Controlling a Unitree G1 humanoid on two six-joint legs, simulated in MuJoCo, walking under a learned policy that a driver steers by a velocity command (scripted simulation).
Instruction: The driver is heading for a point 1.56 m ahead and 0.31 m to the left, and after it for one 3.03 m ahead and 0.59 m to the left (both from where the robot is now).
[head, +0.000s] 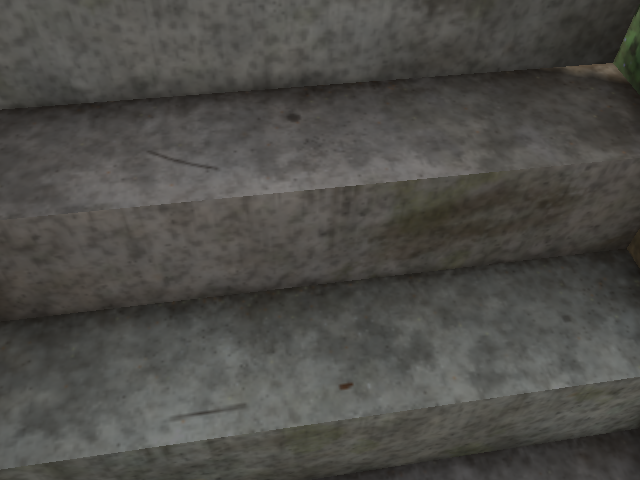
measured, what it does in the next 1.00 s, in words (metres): steps on the spot, turning left: right foot, then left foot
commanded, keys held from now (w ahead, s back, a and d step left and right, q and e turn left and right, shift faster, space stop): q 0.38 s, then no key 0.36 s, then w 0.26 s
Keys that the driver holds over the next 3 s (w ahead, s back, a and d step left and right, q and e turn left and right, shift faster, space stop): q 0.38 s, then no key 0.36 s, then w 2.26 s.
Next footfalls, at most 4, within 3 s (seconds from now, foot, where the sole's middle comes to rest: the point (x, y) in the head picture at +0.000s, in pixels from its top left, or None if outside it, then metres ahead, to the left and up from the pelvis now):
0.56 right None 0.09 -0.04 -0.75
0.86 left None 0.01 0.14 -0.74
1.34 right None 0.33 -0.05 -0.52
2.04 left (84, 443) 0.38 0.35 -0.32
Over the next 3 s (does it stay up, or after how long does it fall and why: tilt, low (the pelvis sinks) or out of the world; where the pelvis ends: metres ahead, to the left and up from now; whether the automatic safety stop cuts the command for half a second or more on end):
stays up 0.69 0.29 0.66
